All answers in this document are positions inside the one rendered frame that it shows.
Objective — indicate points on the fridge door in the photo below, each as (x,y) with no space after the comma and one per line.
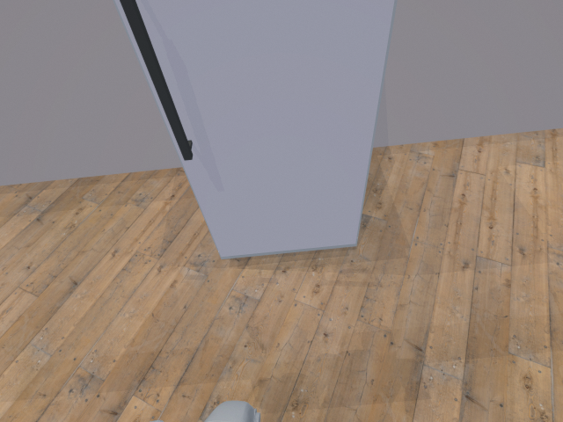
(279,98)

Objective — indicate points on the left robot thigh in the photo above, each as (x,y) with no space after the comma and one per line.
(234,411)

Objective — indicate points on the handle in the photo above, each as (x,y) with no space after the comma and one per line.
(143,41)

